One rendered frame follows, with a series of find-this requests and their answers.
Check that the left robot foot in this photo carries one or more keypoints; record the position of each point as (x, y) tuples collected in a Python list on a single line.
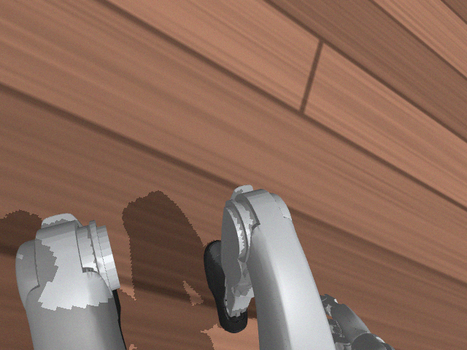
[(117, 303)]

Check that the right robot hand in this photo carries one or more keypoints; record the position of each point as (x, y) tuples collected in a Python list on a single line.
[(345, 326)]

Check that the right robot arm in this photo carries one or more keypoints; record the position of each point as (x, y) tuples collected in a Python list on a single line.
[(369, 341)]

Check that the right robot foot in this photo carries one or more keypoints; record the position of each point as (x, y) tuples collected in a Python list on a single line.
[(216, 282)]

